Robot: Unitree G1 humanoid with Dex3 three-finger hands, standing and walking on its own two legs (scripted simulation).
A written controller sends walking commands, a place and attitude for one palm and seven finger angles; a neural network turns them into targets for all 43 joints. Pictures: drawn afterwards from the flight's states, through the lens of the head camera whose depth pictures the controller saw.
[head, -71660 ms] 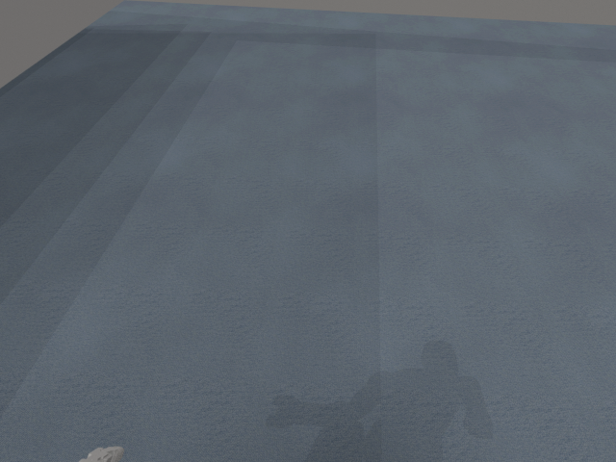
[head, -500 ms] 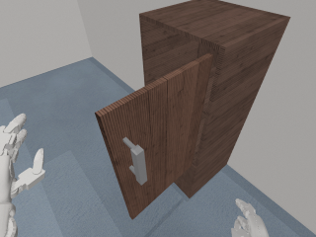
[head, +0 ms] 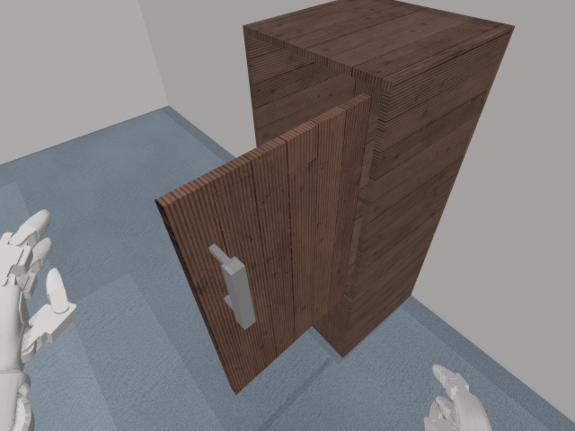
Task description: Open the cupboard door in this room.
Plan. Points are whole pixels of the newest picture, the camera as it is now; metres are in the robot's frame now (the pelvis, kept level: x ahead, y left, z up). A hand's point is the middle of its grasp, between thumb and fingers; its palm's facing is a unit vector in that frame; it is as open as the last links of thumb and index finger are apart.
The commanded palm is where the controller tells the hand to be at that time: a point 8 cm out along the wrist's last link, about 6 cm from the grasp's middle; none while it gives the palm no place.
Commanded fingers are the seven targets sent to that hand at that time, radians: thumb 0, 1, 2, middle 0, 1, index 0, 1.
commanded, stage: step back with the hand held close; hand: left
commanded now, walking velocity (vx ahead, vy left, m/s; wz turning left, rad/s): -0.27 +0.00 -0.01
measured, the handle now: (231, 287) +0.30 +0.13 +0.05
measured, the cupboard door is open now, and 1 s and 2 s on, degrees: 93 93 93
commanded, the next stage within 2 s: stop stepping back and stand still in 1.08 s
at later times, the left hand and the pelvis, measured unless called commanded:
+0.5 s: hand (21, 347) +0.14 +0.29 +0.15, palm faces +0.38 -0.77 -0.51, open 7.4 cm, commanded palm +0.08 +0.33 +0.17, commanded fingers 0.00 0.90 0.90 -0.20 -0.30 -0.20 -0.30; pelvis -0.06 +0.03 -0.01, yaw -1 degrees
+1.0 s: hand out of the picture +0.06 +0.32 +0.17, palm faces +0.47 -0.77 -0.43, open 7.4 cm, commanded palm +0.00 +0.35 +0.17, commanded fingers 0.00 0.90 0.90 -0.20 -0.30 -0.20 -0.30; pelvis -0.14 +0.05 -0.01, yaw +0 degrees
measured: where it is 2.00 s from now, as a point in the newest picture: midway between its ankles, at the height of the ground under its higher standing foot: outside the picture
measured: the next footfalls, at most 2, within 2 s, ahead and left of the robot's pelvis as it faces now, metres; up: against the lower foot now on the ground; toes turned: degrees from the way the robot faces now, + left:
right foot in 1.14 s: -0.24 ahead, -0.03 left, +0.00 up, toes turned +2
left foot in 1.26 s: -0.05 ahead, +0.11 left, +0.00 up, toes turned -5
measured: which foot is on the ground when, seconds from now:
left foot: down 0.00-1.00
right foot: down 0.00-0.82, up 0.84-1.00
